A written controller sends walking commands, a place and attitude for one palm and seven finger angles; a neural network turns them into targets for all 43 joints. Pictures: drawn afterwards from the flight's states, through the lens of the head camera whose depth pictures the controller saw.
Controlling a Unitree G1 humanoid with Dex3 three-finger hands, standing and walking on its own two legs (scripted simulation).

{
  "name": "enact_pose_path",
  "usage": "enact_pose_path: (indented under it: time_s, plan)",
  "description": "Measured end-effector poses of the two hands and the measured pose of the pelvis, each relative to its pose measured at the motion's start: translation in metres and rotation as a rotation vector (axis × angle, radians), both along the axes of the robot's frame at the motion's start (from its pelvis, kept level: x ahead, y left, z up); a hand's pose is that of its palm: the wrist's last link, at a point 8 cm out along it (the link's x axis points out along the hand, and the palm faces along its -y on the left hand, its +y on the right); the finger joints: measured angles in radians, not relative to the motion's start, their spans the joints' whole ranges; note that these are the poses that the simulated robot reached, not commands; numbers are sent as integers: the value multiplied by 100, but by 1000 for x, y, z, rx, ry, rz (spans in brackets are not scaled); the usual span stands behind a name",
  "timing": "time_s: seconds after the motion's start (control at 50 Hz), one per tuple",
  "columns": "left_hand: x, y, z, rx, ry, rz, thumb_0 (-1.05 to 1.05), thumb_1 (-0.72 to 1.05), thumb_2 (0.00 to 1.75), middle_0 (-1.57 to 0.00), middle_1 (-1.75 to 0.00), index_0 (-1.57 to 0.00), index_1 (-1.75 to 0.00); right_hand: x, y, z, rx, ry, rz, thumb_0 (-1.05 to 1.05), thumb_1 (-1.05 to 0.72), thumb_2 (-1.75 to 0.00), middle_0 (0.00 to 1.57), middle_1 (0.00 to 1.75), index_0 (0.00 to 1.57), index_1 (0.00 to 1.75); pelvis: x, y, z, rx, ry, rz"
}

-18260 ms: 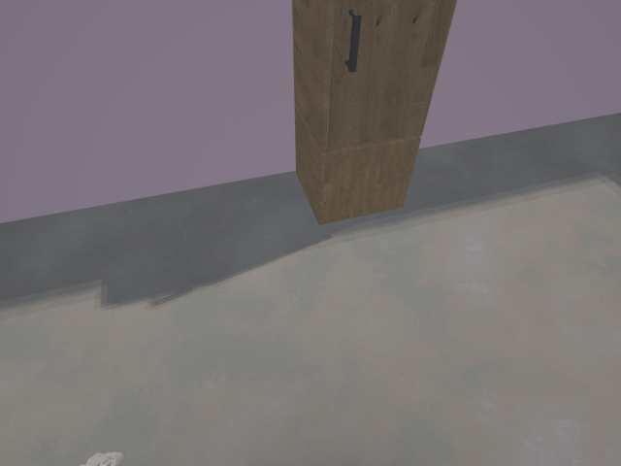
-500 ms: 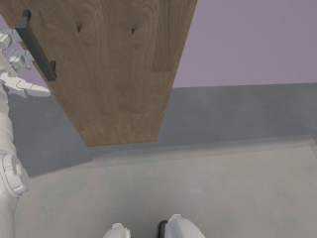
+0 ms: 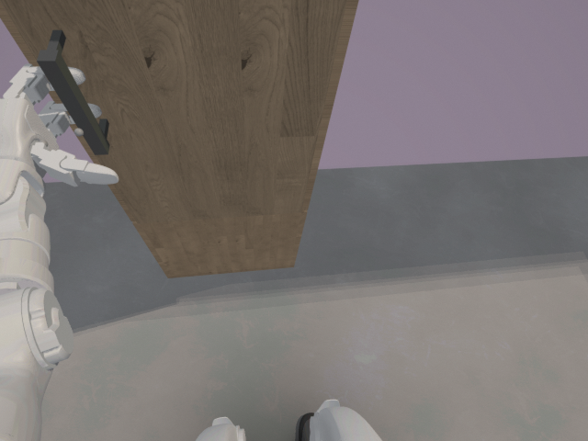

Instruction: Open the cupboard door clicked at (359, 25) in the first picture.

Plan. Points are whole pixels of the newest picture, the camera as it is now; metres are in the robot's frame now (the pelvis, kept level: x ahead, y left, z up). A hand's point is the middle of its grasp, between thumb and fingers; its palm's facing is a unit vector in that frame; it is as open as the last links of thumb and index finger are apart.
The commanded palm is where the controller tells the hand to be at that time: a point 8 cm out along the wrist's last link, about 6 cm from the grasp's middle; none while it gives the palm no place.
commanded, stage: slide the fingers in behind the handle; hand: left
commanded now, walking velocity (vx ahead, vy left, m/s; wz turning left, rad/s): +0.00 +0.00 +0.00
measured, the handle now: (81, 98) +0.56 +0.25 +0.09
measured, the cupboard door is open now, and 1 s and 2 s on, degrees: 0 0 45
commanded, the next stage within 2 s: close the thumb around the handle in 0.18 s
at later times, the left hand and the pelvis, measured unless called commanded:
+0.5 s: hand (87, 129) +0.50 +0.23 +0.10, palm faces +0.03 -1.00 -0.02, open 12.7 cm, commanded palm +0.48 +0.28 +0.09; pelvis +0.00 +0.00 +0.00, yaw +0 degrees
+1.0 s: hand (94, 127) +0.51 +0.23 +0.09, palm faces +0.00 -1.00 -0.01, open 5.5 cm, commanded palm +0.48 +0.28 +0.09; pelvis +0.01 +0.00 +0.00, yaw +0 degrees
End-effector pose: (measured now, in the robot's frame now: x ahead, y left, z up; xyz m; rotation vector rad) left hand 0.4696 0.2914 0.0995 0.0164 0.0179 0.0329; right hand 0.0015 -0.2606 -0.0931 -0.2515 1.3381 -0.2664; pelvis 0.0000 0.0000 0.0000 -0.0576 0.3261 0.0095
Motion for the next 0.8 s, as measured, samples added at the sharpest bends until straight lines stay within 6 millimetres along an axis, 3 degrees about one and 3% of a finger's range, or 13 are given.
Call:
enact_pose_path:
  time_s: [0.32, 0.42, 0.56, 0.8]
  plan:
    - [2, -7, 1, 3, -11, -8, -2, -50, 30, -29, -120, -29, -120, -12, -8, 0, -23, 29, 9, 1, -91, -89, 21, 30, 20, 30, -5, -1, -2, 2, 9, 8]
    - [6, -10, 1, -2, -7, -6, -2, -43, 33, -30, -121, -30, -121, -12, -8, 0, -21, 24, 1, 1, -91, -89, 21, 30, 20, 30, -4, -2, -2, 3, 10, 1]
    - [8, -4, -4, 0, 13, 8, -1, -16, 45, -32, -124, -32, -124, -11, -7, 1, -18, 22, -3, 1, -91, -89, 21, 30, 20, 30, -3, -3, -2, 3, 14, -2]
    - [14, -1, -4, -8, 9, -12, 0, 48, 72, -37, -131, -37, -130, -11, -6, 1, -23, 57, 0, 1, -91, -89, 21, 30, 20, 30, 2, -2, -2, -2, 30, 3]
